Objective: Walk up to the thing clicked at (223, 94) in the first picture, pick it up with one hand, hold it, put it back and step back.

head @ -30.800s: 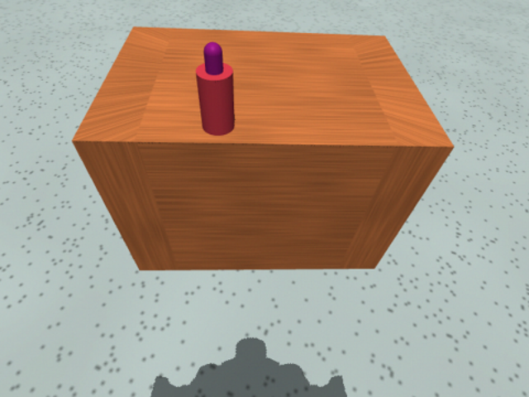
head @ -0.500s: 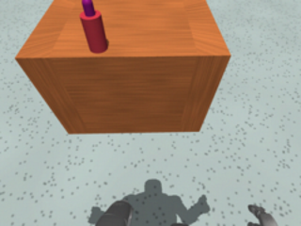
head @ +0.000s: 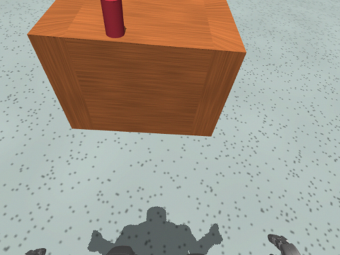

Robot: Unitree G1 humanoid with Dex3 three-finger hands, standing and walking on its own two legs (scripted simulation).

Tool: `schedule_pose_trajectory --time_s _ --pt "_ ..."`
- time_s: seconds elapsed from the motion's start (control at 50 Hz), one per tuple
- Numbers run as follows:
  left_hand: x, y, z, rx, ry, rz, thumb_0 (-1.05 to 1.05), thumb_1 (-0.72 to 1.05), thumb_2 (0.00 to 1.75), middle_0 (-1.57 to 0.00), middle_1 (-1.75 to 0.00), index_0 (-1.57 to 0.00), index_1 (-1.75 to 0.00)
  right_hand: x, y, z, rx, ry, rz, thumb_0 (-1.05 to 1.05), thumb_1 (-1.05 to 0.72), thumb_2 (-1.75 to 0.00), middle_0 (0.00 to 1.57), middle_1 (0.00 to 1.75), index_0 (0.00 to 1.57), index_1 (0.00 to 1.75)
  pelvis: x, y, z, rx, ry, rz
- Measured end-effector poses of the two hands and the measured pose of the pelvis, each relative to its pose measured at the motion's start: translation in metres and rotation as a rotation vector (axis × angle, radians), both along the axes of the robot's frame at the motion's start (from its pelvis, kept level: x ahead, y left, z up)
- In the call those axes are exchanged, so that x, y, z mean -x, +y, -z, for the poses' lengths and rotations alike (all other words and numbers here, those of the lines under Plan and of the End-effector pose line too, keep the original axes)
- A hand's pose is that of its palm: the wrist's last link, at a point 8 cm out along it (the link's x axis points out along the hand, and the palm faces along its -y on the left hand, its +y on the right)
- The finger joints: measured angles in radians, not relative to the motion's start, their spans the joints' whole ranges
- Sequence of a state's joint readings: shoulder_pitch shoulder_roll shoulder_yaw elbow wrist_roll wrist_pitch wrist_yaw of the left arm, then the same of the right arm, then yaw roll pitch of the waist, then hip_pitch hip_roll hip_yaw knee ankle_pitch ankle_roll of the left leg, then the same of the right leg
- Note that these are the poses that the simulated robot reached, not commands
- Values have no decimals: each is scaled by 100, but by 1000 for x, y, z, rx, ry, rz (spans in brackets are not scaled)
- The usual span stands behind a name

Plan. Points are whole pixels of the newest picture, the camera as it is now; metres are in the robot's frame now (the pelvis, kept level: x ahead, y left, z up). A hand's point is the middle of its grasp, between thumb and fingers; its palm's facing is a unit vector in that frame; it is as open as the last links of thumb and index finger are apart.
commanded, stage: step back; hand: left
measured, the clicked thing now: (112, 8) +1.04 +0.26 +0.05
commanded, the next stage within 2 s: stand in 0.96 s
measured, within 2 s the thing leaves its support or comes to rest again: neither
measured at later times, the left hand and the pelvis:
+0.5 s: hand out of the picture +0.03 +0.31 -0.14, palm faces +0.02 -0.91 -0.41, open 7.4 cm; pelvis -0.02 +0.02 +0.00, yaw +2 degrees
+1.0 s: hand out of the picture +0.13 +0.27 -0.14, palm faces +0.07 -0.94 -0.34, open 7.4 cm; pelvis +0.03 +0.01 +0.01, yaw +3 degrees
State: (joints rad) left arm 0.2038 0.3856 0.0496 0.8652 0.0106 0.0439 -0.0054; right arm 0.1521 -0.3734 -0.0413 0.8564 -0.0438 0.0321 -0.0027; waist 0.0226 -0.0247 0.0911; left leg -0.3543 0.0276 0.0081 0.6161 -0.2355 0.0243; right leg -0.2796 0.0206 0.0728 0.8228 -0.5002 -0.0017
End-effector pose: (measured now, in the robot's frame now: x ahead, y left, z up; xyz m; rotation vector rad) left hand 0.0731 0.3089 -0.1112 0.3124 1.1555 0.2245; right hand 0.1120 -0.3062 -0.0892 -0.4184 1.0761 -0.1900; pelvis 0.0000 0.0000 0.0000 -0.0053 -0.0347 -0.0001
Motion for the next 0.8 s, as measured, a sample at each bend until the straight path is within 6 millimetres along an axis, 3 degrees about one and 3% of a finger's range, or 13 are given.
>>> schedule_pose_trajectory --time_s 0.06,0.16,0.3,0.4,0.5,0.58,0.66,0.8 --pt "34 -6 2 -33 37 -3 1 90 89 -21 -30 -20 -30 6 -14 6 -16 -46 11 0 -90 -90 20 30 21 30 16 -9 6 33 -26 16" --pt "82 -10 -11 -63 83 -41 1 90 89 -21 -30 -20 -30 36 -20 9 -57 -8 41 0 -91 -90 20 29 20 30 25 -14 -3 2 -30 39" --pt "95 13 -22 -86 76 -69 1 90 89 -21 -30 -20 -30 76 -17 22 -55 132 43 0 -91 -90 20 29 20 30 30 -1 -4 4 -13 -22" --pt "83 40 -11 -87 75 -77 1 90 89 -21 -30 -20 -30 84 4 24 -42 180 42 0 -91 -90 20 29 20 30 25 16 2 -34 -16 -37" --pt "53 43 -9 -59 82 -39 1 90 89 -21 -30 -20 -30 82 20 15 -55 134 67 0 -91 -90 20 30 20 30 15 22 -5 -10 -11 -31" --pt "20 36 -10 -42 26 -13 1 90 89 -21 -30 -20 -30 78 18 10 -48 129 74 0 -90 -90 20 30 21 30 7 16 -6 -15 -10 -28" --pt "-7 20 -8 -40 -20 -3 1 90 89 -21 -30 -20 -30 63 5 20 -43 132 78 0 -90 -90 20 30 21 30 -2 7 0 -17 -13 -27" --pt "-27 -5 -9 -19 -41 -16 1 90 89 -21 -30 -20 -30 21 0 30 -57 112 55 0 -91 -90 20 29 20 30 -18 -1 1 -15 -3 -43"
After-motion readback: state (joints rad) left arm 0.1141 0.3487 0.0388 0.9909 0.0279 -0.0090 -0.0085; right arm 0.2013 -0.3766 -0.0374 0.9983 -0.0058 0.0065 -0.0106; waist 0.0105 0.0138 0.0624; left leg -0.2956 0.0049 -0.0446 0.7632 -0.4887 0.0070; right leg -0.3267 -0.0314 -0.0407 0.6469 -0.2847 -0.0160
